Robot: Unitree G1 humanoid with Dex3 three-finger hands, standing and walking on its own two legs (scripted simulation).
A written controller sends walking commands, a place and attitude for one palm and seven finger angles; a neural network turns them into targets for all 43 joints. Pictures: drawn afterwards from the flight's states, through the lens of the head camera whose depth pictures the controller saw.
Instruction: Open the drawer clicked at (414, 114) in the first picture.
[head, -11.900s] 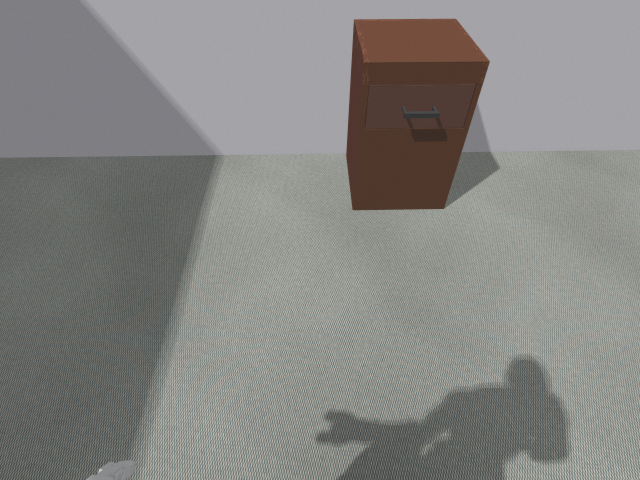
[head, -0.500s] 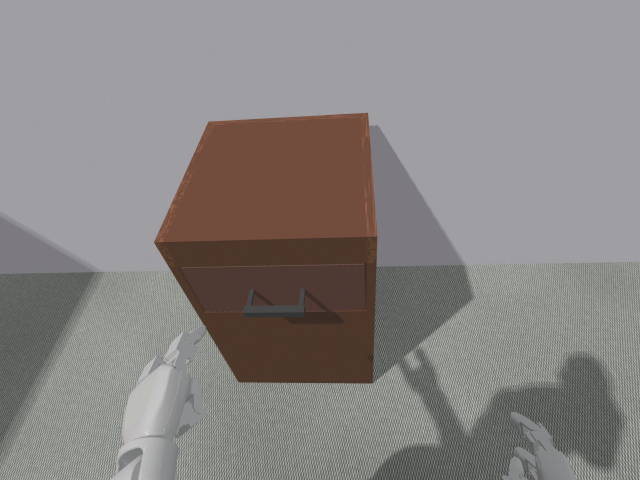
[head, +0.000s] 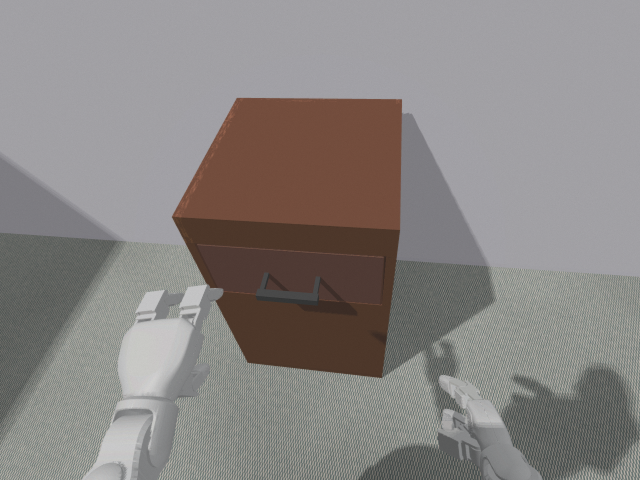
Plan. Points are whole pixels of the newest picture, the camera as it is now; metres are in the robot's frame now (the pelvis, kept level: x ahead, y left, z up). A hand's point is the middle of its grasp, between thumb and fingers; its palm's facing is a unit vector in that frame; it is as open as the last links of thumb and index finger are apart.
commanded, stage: raise the hand with hooked fingers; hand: left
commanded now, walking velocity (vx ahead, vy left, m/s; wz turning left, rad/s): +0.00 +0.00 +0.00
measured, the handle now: (289, 288) +0.51 +0.16 -0.22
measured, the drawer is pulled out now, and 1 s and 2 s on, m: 0.00 0.00 0.00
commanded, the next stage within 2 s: move the hooked fingers above the handle in 1.14 s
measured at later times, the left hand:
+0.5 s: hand (161, 317) +0.28 +0.23 +0.07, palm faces +0.05 -0.10 -0.99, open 13.3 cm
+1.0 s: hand (145, 289) +0.30 +0.26 +0.09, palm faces -0.05 -0.11 -0.99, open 13.8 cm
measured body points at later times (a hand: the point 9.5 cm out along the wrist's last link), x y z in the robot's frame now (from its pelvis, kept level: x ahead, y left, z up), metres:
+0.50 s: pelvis +0.00 +0.01 +0.03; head +0.01 -0.02 +0.48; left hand +0.27 +0.23 +0.13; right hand +0.20 -0.22 -0.07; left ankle -0.04 +0.12 -0.71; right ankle +0.01 -0.09 -0.71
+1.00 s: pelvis +0.01 +0.03 +0.04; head +0.03 +0.00 +0.48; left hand +0.30 +0.26 +0.15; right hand +0.18 -0.20 -0.08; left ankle -0.04 +0.12 -0.71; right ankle +0.01 -0.09 -0.71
